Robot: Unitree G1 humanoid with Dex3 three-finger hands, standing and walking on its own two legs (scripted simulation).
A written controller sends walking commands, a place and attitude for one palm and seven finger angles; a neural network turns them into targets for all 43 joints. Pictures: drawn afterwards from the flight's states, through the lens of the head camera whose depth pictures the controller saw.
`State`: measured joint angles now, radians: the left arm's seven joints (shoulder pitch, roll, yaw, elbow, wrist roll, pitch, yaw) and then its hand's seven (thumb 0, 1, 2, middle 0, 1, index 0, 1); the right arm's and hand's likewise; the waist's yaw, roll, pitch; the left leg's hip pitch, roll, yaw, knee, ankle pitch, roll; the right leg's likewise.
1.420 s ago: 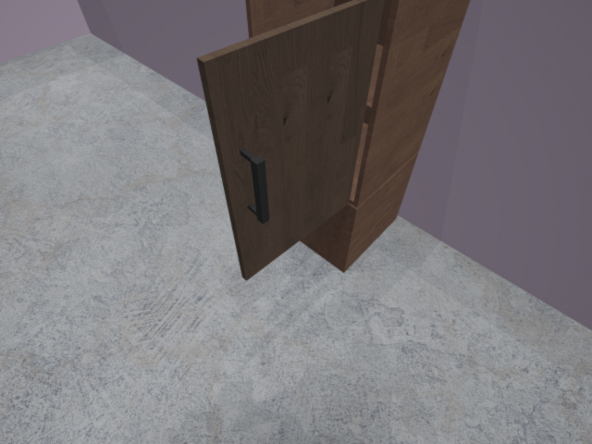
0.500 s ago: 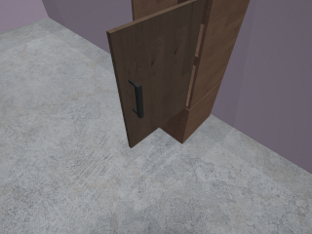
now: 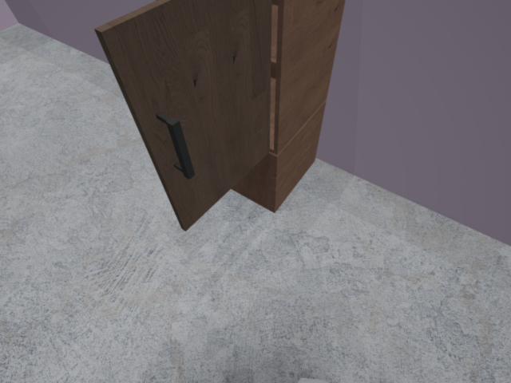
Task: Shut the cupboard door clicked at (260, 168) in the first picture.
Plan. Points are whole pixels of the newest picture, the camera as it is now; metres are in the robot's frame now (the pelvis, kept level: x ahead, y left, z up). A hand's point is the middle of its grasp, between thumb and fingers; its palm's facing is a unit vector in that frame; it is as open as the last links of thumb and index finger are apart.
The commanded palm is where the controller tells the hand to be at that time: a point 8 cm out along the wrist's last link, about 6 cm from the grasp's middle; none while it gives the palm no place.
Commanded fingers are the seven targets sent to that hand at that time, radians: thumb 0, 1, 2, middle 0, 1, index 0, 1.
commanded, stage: walk to a spot facing it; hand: left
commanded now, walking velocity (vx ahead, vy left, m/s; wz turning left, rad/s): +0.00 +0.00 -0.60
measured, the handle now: (176, 147) +0.55 +0.22 +0.00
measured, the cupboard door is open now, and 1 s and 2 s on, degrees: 86 86 86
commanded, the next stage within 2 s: none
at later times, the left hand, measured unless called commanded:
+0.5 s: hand out of the picture +0.07 +0.16 -0.15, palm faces -0.18 -0.95 -0.27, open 7.4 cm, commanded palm none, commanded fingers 0.00 0.90 0.90 -0.20 -0.30 -0.20 -0.30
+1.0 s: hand (212, 342) +0.20 +0.11 -0.16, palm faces -0.56 -0.78 -0.29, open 7.4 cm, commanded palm none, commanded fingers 0.00 0.90 0.90 -0.20 -0.30 -0.20 -0.30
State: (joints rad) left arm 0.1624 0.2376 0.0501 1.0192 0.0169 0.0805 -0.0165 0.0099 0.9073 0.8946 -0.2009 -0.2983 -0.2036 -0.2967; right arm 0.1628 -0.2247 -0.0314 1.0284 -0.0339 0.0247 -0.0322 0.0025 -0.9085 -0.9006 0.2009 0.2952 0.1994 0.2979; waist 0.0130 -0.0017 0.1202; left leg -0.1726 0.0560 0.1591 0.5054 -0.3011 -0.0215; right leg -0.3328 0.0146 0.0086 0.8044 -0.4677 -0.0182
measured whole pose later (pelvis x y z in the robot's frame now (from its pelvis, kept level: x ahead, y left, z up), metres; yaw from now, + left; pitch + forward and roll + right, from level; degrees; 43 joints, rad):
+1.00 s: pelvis -0.01 -0.02 -0.01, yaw -36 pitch +1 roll -1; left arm 0.15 0.28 0.07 0.89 0.02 0.03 -0.03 0.01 0.91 0.90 -0.20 -0.30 -0.20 -0.30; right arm 0.20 -0.28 -0.05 0.91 -0.02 0.05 -0.02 0.01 -0.91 -0.90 0.20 0.30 0.20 0.30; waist 0.00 0.03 0.12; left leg -0.36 0.12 0.04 0.92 -0.54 -0.06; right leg -0.33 0.00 -0.01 0.64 -0.32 0.00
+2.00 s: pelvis +0.13 -0.30 +0.01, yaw -62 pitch +1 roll +0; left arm 0.36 0.19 0.05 1.09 0.02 -0.06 0.00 0.00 0.92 0.89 -0.20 -0.30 -0.20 -0.30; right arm 0.08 -0.18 -0.05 0.96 -0.03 -0.02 0.03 0.00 -0.91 -0.90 0.20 0.29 0.19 0.30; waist 0.04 -0.01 0.05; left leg -0.48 0.09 0.08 0.68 -0.23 -0.04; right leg -0.02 0.06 -0.04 0.33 -0.33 -0.07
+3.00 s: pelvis +0.26 -0.64 -0.01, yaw -55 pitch +1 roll -1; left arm 0.16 0.22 0.06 0.99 0.02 0.05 0.01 0.01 0.92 0.89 -0.20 -0.30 -0.20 -0.30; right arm 0.18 -0.20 -0.04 0.96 -0.03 0.00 -0.01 0.00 -0.92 -0.90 0.20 0.29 0.20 0.30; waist -0.02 -0.04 0.09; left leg -0.42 0.01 0.07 0.62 -0.23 0.05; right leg -0.44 -0.06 -0.07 1.14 -0.51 0.06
